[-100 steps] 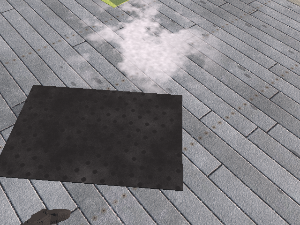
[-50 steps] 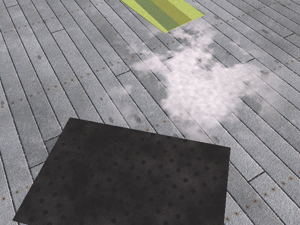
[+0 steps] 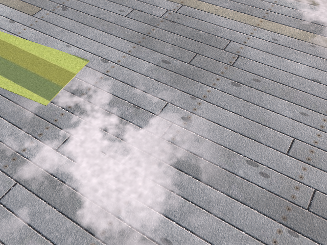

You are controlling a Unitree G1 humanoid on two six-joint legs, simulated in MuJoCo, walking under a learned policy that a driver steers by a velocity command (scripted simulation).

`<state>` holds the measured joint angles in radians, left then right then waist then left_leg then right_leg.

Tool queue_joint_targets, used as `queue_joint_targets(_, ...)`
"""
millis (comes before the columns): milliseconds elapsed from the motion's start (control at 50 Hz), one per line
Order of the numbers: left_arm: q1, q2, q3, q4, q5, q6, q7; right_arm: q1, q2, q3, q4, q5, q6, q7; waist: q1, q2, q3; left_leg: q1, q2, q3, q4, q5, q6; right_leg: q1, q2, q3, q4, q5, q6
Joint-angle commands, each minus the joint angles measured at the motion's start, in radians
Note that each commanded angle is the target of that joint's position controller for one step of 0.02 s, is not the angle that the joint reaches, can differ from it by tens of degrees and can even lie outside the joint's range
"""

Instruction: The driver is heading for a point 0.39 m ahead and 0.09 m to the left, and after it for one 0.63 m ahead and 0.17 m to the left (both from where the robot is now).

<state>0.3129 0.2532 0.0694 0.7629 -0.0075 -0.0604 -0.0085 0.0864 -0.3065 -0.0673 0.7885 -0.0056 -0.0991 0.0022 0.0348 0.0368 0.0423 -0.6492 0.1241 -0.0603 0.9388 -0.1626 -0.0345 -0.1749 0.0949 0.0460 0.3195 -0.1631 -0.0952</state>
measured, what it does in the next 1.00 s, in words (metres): walks ahead, turning left: left foot, then right foot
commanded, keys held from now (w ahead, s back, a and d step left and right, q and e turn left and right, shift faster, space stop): w+q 0.68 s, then no key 0.32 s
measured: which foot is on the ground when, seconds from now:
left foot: up 0.00-0.26, down 0.28-0.76, up 0.78-1.00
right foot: down 0.00-0.30, up 0.32-0.74, down 0.76-1.00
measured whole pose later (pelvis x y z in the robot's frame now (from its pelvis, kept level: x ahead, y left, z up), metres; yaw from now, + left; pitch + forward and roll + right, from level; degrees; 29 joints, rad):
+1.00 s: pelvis +0.55 +0.09 -0.01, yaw +23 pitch +2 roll -1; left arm 0.18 0.24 0.03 0.75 0.02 -0.07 -0.02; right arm 0.20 -0.30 -0.05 0.72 0.00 0.01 -0.03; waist 0.01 0.03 0.05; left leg -0.47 0.02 -0.08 0.87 -0.40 -0.07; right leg -0.31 0.04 0.00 0.41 -0.13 -0.04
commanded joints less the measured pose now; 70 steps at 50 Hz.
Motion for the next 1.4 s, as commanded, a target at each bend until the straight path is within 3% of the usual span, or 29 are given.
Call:
queue_joint_targets(20,-0.02,0.154,0.035,-0.059,0.001,-0.02,0.017,-0.02,-0.036,0.0,-0.039,0.004,-0.002,0.008,-0.005,-0.107,-0.042,0.037,-0.016,0.04,-0.201,0.215,-0.015,0.001,-0.213,0.097,-0.137,0.274,-0.138)
queue_joint_targets(160,0.049,0.174,0.038,0.014,0.004,-0.02,0.016,-0.15,-0.055,0.01,-0.082,0.028,-0.013,0.045,0.05,-0.101,0.037,-0.04,-0.044,0.043,-0.395,0.267,0.067,0.207,-0.318,0.064,-0.133,0.208,-0.105)
queue_joint_targets(220,0.021,0.193,0.044,0.019,0.005,-0.006,0.027,-0.098,-0.073,0.004,-0.082,0.028,-0.014,0.063,0.009,-0.113,0.003,0.017,-0.085,0.063,-0.409,0.133,0.115,0.291,-0.339,0.016,-0.04,0.478,-0.069)
queue_joint_targets(260,-0.013,0.205,0.045,0.008,0.01,0.009,0.035,0.076,-0.124,-0.026,-0.038,0.022,-0.005,0.057,-0.084,-0.119,-0.119,0.265,-0.168,0.13,-0.412,0.094,0.155,0.283,-0.293,-0.046,0.198,0.817,-0.032)
queue_joint_targets(280,-0.013,0.193,0.036,-0.007,0.015,0.014,0.042,0.217,-0.168,-0.047,-0.009,0.019,0.001,0.049,-0.147,-0.075,-0.208,0.502,-0.14,0.059,-0.406,0.134,0.19,0.153,-0.251,-0.083,0.427,0.744,0.006)
queue_joint_targets(300,0.095,0.117,0.01,-0.04,0.03,-0.004,0.035,0.32,-0.268,-0.071,-0.009,0.014,0.004,0.041,-0.112,0.134,-0.343,0.877,0.097,-0.369,-0.41,0.075,0.353,-0.224,-0.116,-0.102,0.82,0.294,0.082)
queue_joint_targets(320,0.098,0.081,-0.009,-0.035,0.022,-0.033,0.02,0.347,-0.22,-0.058,0.003,0.032,0.005,0.046,-0.114,0.231,-0.417,1.04,0.204,-0.769,-0.609,-0.123,0.448,-0.484,0.01,0.02,1.018,-0.386,0.11)
queue_joint_targets(340,0.01,0.154,0.003,-0.058,-0.016,-0.059,0.006,0.311,-0.164,-0.042,-0.005,0.033,0.006,0.043,-0.143,0.136,-0.307,0.986,0.182,-0.694,-0.646,-0.246,0.388,-0.594,-0.061,0.098,1.07,-0.347,0.083)
queue_joint_targets(360,-0.077,0.165,0.002,-0.086,-0.028,-0.074,0.002,0.251,-0.14,-0.036,-0.026,0.027,0.009,0.038,-0.135,0.048,-0.199,0.845,0.148,-0.569,-0.657,-0.222,0.348,-0.605,-0.107,0.079,1.018,-0.262,0.067)
queue_joint_targets(380,-0.124,0.161,0.003,-0.097,-0.007,-0.08,0.006,0.197,-0.123,-0.028,-0.039,0.02,0.01,0.036,-0.103,-0.033,-0.113,0.689,0.113,-0.476,-0.675,-0.122,0.331,-0.576,-0.142,0.063,0.927,-0.211,0.066)
queue_joint_targets(400,-0.124,0.167,0.012,-0.101,0.014,-0.077,0.012,0.164,-0.102,-0.019,-0.052,0.012,0.009,0.032,-0.068,-0.035,-0.088,0.591,0.082,-0.414,-0.692,-0.02,0.319,-0.508,-0.171,0.063,0.844,-0.171,0.071)
queue_joint_targets(480,-0.098,0.128,0.008,-0.114,0.027,-0.044,0.022,0.16,-0.123,-0.024,-0.071,0.016,0.013,0.012,-0.028,0.018,-0.065,0.441,0.023,-0.29,-0.732,0.199,0.329,-0.438,-0.179,0.026,0.667,-0.107,0.126)
queue_joint_targets(600,-0.304,0.079,-0.011,-0.172,0.015,-0.052,0.014,0.25,-0.145,-0.034,-0.05,0.033,0.037,-0.017,-0.107,0.039,-0.046,0.379,-0.057,-0.213,-0.699,0.162,0.249,-0.332,-0.102,0.002,0.272,0.251,0.165)
queue_joint_targets(680,-0.366,0.111,0.0,-0.197,0.001,-0.069,-0.004,0.3,-0.135,-0.034,-0.039,0.037,0.057,-0.024,-0.118,0.052,-0.045,0.5,-0.017,-0.326,-0.605,0.107,0.235,-0.318,-0.077,0.037,0.157,0.198,0.146)
queue_joint_targets(720,-0.317,0.136,0.011,-0.184,0.011,-0.079,-0.009,0.285,-0.132,-0.036,-0.042,0.027,0.068,-0.03,-0.089,0.085,-0.052,0.568,-0.008,-0.347,-0.507,0.254,0.207,-0.282,-0.071,0.026,0.119,0.147,0.111)
queue_joint_targets(760,-0.154,0.175,0.026,-0.153,0.042,-0.093,-0.002,0.249,-0.084,-0.019,-0.069,0.017,0.068,-0.029,-0.004,0.072,-0.185,0.528,-0.086,-0.286,-0.272,0.398,0.138,0.009,-0.143,0.041,0.083,0.356,0.028)
queue_joint_targets(780,-0.027,0.239,0.037,-0.146,0.062,-0.092,0.002,0.278,-0.038,-0.001,-0.098,-0.006,0.061,-0.03,0.022,-0.088,-0.335,0.339,-0.171,-0.207,0.013,0.075,0.086,0.314,-0.342,0.232,0.178,0.718,-0.064)
queue_joint_targets(800,0.026,0.256,0.046,-0.106,0.044,-0.069,-0.007,0.46,-0.024,0.011,-0.085,0.016,0.053,-0.021,-0.033,-0.382,-0.466,0.073,-0.273,-0.141,0.288,-0.545,0.028,0.549,-0.558,0.582,0.171,0.753,-0.258)
queue_joint_targets(820,-0.001,0.18,0.031,-0.127,0.013,-0.055,-0.009,0.45,-0.124,-0.008,-0.052,0.026,0.06,-0.022,-0.013,-0.226,-0.408,0.011,-0.197,-0.173,0.382,-0.5,0.012,0.463,-0.532,0.591,0.131,0.529,-0.229)
queue_joint_targets(840,-0.056,0.13,0.014,-0.139,0.011,-0.045,-0.006,0.319,-0.155,-0.02,-0.072,0.028,0.073,-0.024,0.013,-0.139,-0.272,-0.023,-0.173,-0.14,0.4,-0.431,-0.005,0.341,-0.471,0.441,0.116,0.495,-0.182)
queue_joint_targets(860,-0.108,0.105,-0.003,-0.136,0.021,-0.037,-0.008,0.249,-0.139,-0.018,-0.087,0.018,0.086,-0.029,0.0,-0.071,-0.196,-0.005,-0.144,-0.111,0.355,-0.387,-0.016,0.212,-0.417,0.343,0.091,0.538,-0.156)
queue_joint_targets(900,-0.17,0.084,-0.016,-0.117,0.031,-0.031,-0.015,0.233,-0.083,-0.011,-0.1,0.011,0.104,-0.028,-0.058,-0.103,-0.122,0.108,-0.09,-0.085,0.188,-0.337,-0.023,0.015,-0.338,0.217,0.042,0.578,-0.126)
queue_joint_targets(940,-0.206,0.102,-0.01,-0.099,0.036,-0.028,-0.017,0.259,-0.029,0.006,-0.091,0.01,0.111,-0.029,-0.082,-0.162,-0.13,0.229,-0.095,-0.021,0.008,-0.287,-0.039,-0.072,-0.291,0.126,0.013,0.663,-0.131)
queue_joint_targets(1000,-0.204,0.138,0.0,-0.074,0.024,-0.014,-0.008,0.233,-0.025,0.013,-0.088,0.003,0.11,-0.029,-0.07,-0.173,-0.199,0.358,-0.095,0.006,-0.185,-0.13,-0.039,-0.064,-0.296,0.091,0.012,0.662,-0.138)
queue_joint_targets(1100,-0.18,0.107,-0.021,-0.031,0.007,0.006,-0.01,0.152,-0.054,0.003,-0.106,-0.016,0.125,-0.026,-0.072,-0.132,-0.133,0.535,-0.095,0.006,-0.495,0.088,0.026,-0.152,-0.243,0.088,0.02,0.072,-0.042)
queue_joint_targets(1140,-0.078,0.081,-0.032,-0.01,0.037,0.0,-0.016,0.105,-0.143,-0.01,-0.139,-0.019,0.127,-0.039,0.002,0.034,-0.113,0.588,0.042,-0.129,-0.494,0.213,0.099,-0.227,-0.131,0.017,0.088,-0.208,0.058)
queue_joint_targets(1160,-0.066,0.054,-0.04,-0.004,0.033,0.007,-0.01,0.084,-0.104,-0.004,-0.122,-0.013,0.128,-0.034,0.011,0.117,-0.12,0.467,0.024,-0.12,-0.516,-0.02,0.12,-0.128,-0.105,-0.037,0.095,-0.178,0.085)
queue_joint_targets(1200,-0.13,0.089,-0.032,-0.003,0.029,0.02,0.001,0.061,-0.047,0.01,-0.127,-0.018,0.118,-0.023,-0.021,0.067,-0.047,0.388,-0.036,-0.09,-0.524,-0.09,0.085,-0.109,-0.108,-0.037,0.116,-0.1,0.095)
queue_joint_targets(1400,-0.117,0.096,-0.027,0.05,0.016,0.034,0.016,0.084,-0.046,0.009,-0.1,-0.003,0.095,-0.026,-0.027,-0.016,-0.092,0.457,-0.066,-0.054,-0.431,0.218,0.075,-0.046,-0.132,-0.019,0.158,0.094,0.095)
